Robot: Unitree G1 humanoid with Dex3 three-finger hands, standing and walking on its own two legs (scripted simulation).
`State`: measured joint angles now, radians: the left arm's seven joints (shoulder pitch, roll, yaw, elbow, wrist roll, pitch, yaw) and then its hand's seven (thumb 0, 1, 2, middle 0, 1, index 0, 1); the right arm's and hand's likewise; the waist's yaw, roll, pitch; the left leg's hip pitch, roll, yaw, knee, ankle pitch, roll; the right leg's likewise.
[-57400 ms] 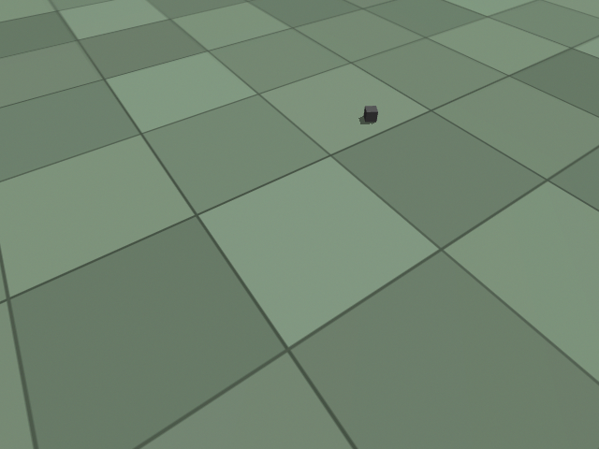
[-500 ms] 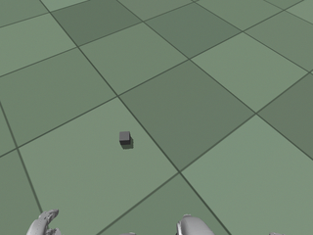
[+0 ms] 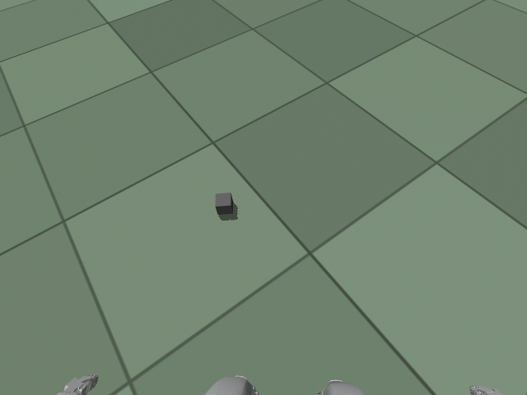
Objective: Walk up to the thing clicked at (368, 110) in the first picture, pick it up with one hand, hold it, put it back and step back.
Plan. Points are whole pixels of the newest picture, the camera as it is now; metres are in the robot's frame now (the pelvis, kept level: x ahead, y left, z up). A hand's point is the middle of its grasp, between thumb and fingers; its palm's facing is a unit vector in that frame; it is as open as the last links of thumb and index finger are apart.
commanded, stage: step back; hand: left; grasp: from above
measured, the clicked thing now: (224, 203) +0.90 +0.25 -0.73
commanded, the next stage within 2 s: stand in 1.58 s
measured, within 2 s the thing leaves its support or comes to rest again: neither
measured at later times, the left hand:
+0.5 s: hand out of the picture -0.11 +0.27 -0.14, palm faces -0.06 -0.91 -0.42, open 7.4 cm
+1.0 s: hand out of the picture -0.16 +0.28 -0.14, palm faces +0.02 -0.93 -0.37, open 7.4 cm
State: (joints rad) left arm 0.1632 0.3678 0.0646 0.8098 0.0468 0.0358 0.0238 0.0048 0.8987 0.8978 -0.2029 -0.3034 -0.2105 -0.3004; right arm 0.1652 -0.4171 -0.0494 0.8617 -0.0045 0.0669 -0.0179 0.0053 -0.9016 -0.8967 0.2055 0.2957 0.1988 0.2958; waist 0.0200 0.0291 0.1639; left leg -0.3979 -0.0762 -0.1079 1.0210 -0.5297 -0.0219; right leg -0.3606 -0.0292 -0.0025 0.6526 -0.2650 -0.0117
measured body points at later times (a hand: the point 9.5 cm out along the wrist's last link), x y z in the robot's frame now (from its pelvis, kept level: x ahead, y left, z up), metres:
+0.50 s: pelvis -0.18 +0.00 +0.00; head -0.13 -0.02 +0.44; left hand -0.10 +0.32 -0.11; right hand -0.06 -0.31 -0.13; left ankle -0.08 +0.13 -0.71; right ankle -0.20 -0.11 -0.72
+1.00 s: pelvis -0.23 +0.00 +0.01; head -0.23 +0.01 +0.46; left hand -0.16 +0.32 -0.11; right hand -0.16 -0.30 -0.12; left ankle -0.22 +0.14 -0.72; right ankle -0.20 -0.11 -0.72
